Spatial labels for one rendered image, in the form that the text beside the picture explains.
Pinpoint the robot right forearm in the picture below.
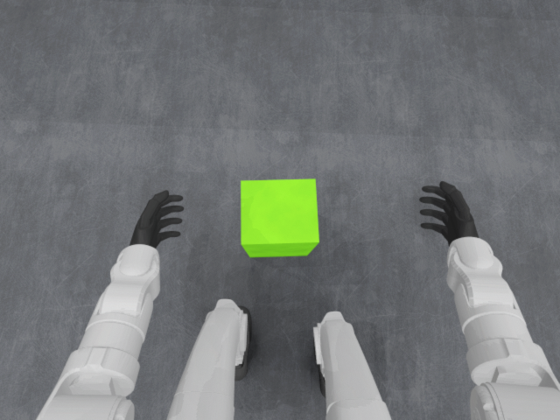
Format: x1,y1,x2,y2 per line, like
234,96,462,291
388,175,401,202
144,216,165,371
446,237,560,392

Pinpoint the right robot thigh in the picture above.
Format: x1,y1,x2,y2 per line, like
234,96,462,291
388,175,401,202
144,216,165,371
313,319,391,420

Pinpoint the left robot upper arm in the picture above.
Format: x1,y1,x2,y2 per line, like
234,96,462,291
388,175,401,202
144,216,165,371
40,395,135,420

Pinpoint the robot right foot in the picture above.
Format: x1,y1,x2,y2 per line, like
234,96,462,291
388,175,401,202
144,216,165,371
313,337,326,398

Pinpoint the carton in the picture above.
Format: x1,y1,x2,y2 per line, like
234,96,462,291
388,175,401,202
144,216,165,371
241,179,319,257

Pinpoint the right robot hand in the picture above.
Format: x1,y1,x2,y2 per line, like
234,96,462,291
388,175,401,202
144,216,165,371
419,181,479,247

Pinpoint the left robot hand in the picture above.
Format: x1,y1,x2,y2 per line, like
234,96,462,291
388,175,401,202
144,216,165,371
130,190,184,248

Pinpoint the robot left forearm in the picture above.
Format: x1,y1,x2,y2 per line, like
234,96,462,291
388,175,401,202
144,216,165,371
36,244,160,420

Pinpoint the right robot upper arm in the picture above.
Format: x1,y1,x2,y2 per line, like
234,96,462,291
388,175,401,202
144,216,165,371
470,382,560,420

